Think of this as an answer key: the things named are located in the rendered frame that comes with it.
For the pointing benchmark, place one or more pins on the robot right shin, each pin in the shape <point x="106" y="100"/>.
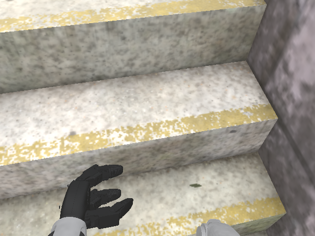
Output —
<point x="213" y="220"/>

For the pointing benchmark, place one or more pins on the robot left forearm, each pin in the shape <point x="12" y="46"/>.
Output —
<point x="69" y="226"/>

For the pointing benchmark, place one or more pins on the left robot hand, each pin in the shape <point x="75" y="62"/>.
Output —
<point x="83" y="203"/>

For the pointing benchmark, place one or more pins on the right robot thigh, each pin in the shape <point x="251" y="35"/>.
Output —
<point x="215" y="229"/>

